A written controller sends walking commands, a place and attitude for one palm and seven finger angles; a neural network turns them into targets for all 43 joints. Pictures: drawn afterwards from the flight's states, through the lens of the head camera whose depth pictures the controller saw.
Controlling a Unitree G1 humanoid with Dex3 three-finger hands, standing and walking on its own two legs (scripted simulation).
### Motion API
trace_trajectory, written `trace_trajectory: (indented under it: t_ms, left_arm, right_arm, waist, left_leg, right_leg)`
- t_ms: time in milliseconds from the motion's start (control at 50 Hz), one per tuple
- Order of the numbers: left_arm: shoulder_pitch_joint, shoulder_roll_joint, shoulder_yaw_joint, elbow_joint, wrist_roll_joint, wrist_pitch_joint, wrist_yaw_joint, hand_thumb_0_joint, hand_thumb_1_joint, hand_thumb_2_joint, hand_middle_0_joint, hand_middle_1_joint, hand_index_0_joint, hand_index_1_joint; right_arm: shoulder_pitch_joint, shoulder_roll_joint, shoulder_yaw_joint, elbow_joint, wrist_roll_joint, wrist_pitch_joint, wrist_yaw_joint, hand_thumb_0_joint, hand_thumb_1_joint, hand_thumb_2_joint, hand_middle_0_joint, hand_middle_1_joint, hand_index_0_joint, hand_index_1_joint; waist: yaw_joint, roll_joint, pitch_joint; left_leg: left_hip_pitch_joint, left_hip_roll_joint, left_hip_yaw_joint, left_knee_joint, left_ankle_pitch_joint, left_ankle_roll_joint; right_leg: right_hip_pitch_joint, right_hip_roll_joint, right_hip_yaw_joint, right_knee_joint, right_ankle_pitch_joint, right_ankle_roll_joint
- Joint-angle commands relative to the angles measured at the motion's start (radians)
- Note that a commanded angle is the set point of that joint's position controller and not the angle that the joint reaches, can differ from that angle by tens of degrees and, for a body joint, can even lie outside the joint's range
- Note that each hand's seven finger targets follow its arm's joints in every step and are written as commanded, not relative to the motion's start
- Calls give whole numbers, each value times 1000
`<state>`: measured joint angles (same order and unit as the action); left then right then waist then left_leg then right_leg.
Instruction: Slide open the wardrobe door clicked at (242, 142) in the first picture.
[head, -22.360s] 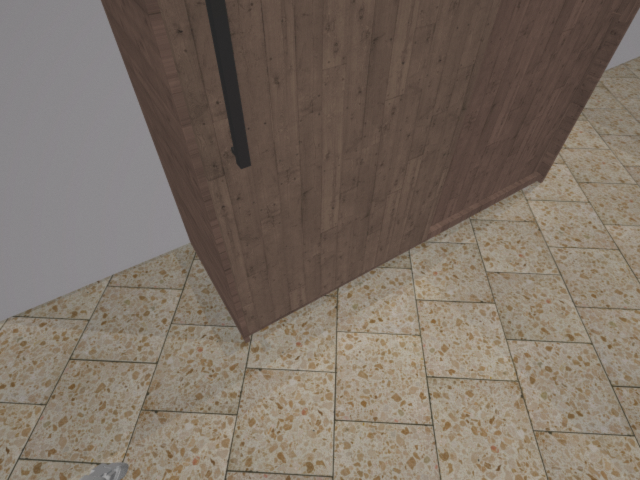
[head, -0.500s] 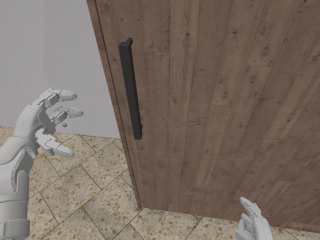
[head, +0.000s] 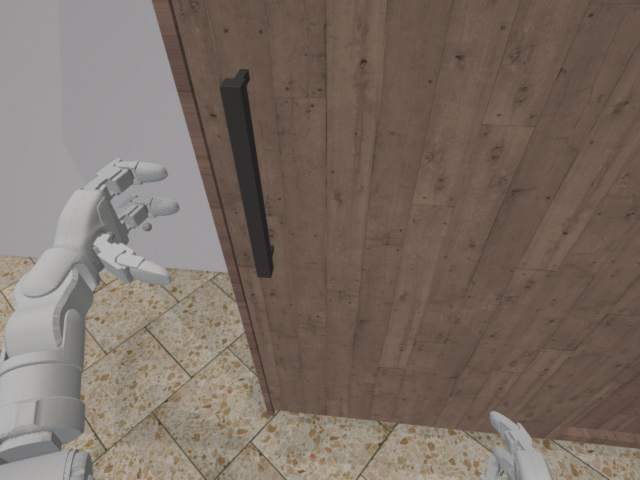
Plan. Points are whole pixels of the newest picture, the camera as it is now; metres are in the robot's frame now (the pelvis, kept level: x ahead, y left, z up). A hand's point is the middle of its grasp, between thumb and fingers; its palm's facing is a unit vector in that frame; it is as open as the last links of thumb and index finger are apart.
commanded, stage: move the hooked fingers beside the handle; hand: left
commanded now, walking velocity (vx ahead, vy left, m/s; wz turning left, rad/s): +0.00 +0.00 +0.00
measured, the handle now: (255, 188) +0.45 +0.13 +0.15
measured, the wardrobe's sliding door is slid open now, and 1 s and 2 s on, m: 0.00 0.00 0.00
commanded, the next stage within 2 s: feel for the door with the fingertips in 1.52 s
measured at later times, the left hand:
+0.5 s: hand (185, 213) +0.37 +0.20 +0.17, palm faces -0.03 -1.00 -0.01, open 14.0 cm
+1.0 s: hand (199, 203) +0.40 +0.19 +0.17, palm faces -0.01 -1.00 -0.01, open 14.0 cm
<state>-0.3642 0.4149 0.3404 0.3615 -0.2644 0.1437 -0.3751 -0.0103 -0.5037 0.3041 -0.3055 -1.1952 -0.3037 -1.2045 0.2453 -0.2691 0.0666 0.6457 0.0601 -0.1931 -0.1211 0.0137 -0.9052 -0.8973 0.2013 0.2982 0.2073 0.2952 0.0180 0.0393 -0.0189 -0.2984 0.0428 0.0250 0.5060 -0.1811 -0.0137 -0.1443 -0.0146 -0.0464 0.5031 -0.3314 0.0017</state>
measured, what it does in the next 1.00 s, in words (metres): stands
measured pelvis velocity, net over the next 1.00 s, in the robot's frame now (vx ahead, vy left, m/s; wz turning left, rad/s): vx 0.01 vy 0.00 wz -0.02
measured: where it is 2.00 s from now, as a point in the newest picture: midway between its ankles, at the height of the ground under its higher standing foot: outside the picture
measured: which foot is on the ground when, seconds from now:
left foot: down 0.00-1.00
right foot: down 0.00-1.00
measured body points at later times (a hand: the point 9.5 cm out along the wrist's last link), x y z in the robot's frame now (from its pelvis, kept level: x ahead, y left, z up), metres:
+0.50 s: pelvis +0.00 +0.00 +0.00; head -0.01 -0.01 +0.45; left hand +0.37 +0.25 +0.17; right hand +0.16 -0.24 -0.09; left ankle +0.06 +0.13 -0.73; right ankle -0.04 -0.12 -0.73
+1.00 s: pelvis +0.01 +0.00 +0.00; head +0.00 -0.02 +0.45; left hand +0.39 +0.24 +0.17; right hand +0.12 -0.26 -0.10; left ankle +0.06 +0.13 -0.73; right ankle -0.04 -0.12 -0.73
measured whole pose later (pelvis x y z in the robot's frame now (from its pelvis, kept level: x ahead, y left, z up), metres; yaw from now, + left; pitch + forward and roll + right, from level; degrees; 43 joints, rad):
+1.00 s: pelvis +0.01 +0.00 +0.00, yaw -1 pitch +0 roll +0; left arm -0.49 0.35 0.29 0.52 -0.21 0.07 -0.25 -0.01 -0.50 0.30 -0.31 -1.20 -0.30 -1.20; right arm 0.30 -0.27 0.03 0.66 0.05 -0.12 -0.10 0.01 -0.91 -0.90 0.20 0.30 0.21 0.30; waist -0.03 0.04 -0.04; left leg -0.32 0.05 0.05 0.52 -0.20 -0.01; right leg -0.18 -0.01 -0.02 0.53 -0.34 0.00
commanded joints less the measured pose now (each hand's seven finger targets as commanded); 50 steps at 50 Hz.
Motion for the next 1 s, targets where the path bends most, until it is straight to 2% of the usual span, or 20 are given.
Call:
trace_trajectory:
  t_ms: [0,20,100,120,160,200,220,280,320,380,420,460,600,620,700,760,780,860,920,980]
  left_arm:
    - [-375,235,68,-195,-25,-67,2,0,-500,300,-300,-1200,-300,-1200]
    - [-345,227,65,-171,-26,-60,3,0,-500,300,-300,-1200,-300,-1200]
    - [-395,247,78,-180,-16,-53,20,0,-500,300,-300,-1200,-300,-1200]
    - [-397,259,84,-199,-13,-62,27,0,-500,300,-300,-1200,-300,-1200]
    - [-434,211,45,-246,-11,-76,34,0,-500,300,-300,-1200,-300,-1200]
    - [-470,207,38,-238,-10,-82,43,0,-500,300,-300,-1200,-300,-1200]
    - [-446,203,37,-225,-7,-84,48,0,-500,300,-300,-1200,-300,-1200]
    - [-472,142,-22,-212,2,-71,59,0,-500,300,-300,-1200,-300,-1200]
    - [-444,179,9,-161,10,-62,77,0,-500,300,-300,-1200,-300,-1200]
    - [-485,153,-9,-169,16,-59,95,0,-500,300,-300,-1200,-300,-1200]
    - [-504,204,28,-137,22,-66,111,0,-500,300,-300,-1200,-300,-1200]
    - [-533,172,3,-138,21,-77,112,0,-500,300,-300,-1200,-300,-1200]
    - [-606,169,-18,-53,29,-107,103,0,-500,300,-300,-1200,-300,-1200]
    - [-609,176,-17,-42,31,-114,104,0,-500,300,-300,-1200,-300,-1200]
    - [-616,140,-36,-53,26,-124,106,0,-500,300,-300,-1200,-300,-1200]
    - [-579,147,-22,-10,26,-118,116,0,-500,300,-300,-1200,-300,-1200]
    - [-578,182,8,-1,29,-118,122,0,-500,300,-300,-1200,-300,-1200]
    - [-582,189,14,-61,39,-136,136,0,-500,300,-300,-1200,-300,-1200]
    - [-548,225,51,-77,34,-150,133,0,-500,300,-300,-1200,-300,-1200]
    - [-553,180,11,-91,28,-145,118,0,-500,300,-300,-1200,-300,-1200]
  right_arm:
    - [-104,-127,-48,-154,4,-53,-2,0,-900,-900,200,300,200,300]
    - [-100,-128,-52,-152,4,-50,0,0,-900,-900,200,300,200,300]
    - [-98,-130,-56,-157,5,-41,2,0,-900,-900,200,300,200,300]
    - [-94,-133,-57,-156,3,-38,3,0,-900,-900,200,300,200,300]
    - [-102,-122,-54,-165,4,-40,5,0,-900,-900,200,300,200,300]
    - [-92,-125,-55,-153,3,-40,3,0,-900,-900,200,300,200,300]
    - [-88,-126,-58,-150,0,-40,3,0,-900,-900,200,300,200,300]
    - [-94,-121,-56,-144,3,-37,1,0,-900,-900,200,300,200,300]
    - [-84,-131,-60,-131,1,-28,0,0,-900,-900,200,300,200,300]
    - [-93,-122,-58,-136,0,-18,2,0,-900,-900,200,300,200,300]
    - [-79,-129,-60,-124,-4,-8,0,0,-900,-900,200,300,200,300]
    - [-83,-122,-57,-130,-4,-5,0,0,-900,-900,200,300,200,300]
    - [-60,-125,-61,-117,-3,5,-1,0,-900,-900,200,300,200,300]
    - [-52,-129,-64,-113,-2,6,-1,0,-900,-900,200,300,200,300]
    - [-42,-129,-70,-118,-3,2,8,0,-900,-900,200,300,200,300]
    - [-37,-133,-73,-114,-2,11,10,0,-900,-900,200,300,200,300]
    - [-31,-137,-76,-110,-3,16,9,0,-900,-900,200,300,200,300]
    - [-37,-131,-77,-127,-5,23,14,0,-900,-900,200,300,200,300]
    - [-36,-136,-79,-133,-7,27,11,0,-900,-900,200,300,200,300]
    - [-48,-128,-75,-136,-1,25,9,0,-900,-900,200,300,200,300]
  waist:
    - [1,15,-225]
    - [2,-25,-221]
    - [0,7,-218]
    - [2,-21,-239]
    - [-5,32,-259]
    - [-14,32,-243]
    - [-13,-12,-251]
    - [-20,36,-221]
    - [-13,-31,-214]
    - [-13,8,-227]
    - [-18,-45,-228]
    - [-19,-24,-240]
    - [-36,13,-239]
    - [-41,-11,-242]
    - [-33,11,-282]
    - [-34,-44,-243]
    - [-28,-64,-240]
    - [-21,-12,-277]
    - [-17,-34,-293]
    - [-23,0,-267]
  left_leg:
    - [236,-36,-22,-42,120,44]
    - [226,-35,-14,-36,120,49]
    - [219,-35,-17,-38,103,46]
    - [224,-32,-14,-32,123,48]
    - [253,-35,-17,-31,138,46]
    - [257,-34,-24,-34,125,43]
    - [256,-31,-19,-30,131,49]
    - [252,-31,-24,-40,102,43]
    - [231,-28,-23,-41,91,47]
    - [237,-33,-19,-41,103,45]
    - [226,-27,-20,-38,98,48]
    - [225,-33,-18,-39,97,48]
    - [219,-35,-12,-28,89,48]
    - [222,-32,-14,-24,94,50]
    - [246,-34,-21,-16,138,47]
    - [210,-33,-16,-20,107,52]
    - [195,-32,-15,-21,106,51]
    - [211,-35,-11,-20,121,51]
    - [218,-34,-4,-17,145,56]
    - [219,-35,2,-20,137,54]
  right_leg:
    - [-111,30,1,-81,295,-15]
    - [-109,30,4,-86,302,-11]
    - [-125,28,8,-83,276,-13]
    - [-107,29,7,-80,296,-12]
    - [-112,31,5,-72,305,-17]
    - [-128,34,1,-77,285,-18]
    - [-122,35,3,-80,292,-15]
    - [-150,33,-1,-80,256,-18]
    - [-141,33,1,-88,245,-15]
    - [-136,28,5,-82,262,-17]
    - [-131,30,6,-88,255,-14]
    - [-126,28,8,-83,261,-15]
    - [-144,28,14,-80,264,-16]
    - [-141,30,10,-81,266,-16]
    - [-139,32,7,-63,310,-20]
    - [-147,33,6,-70,287,-14]
    - [-138,32,6,-67,289,-13]
    - [-119,31,11,-63,299,-15]
    - [-93,33,14,-64,334,-13]
    - [-109,33,16,-63,339,-14]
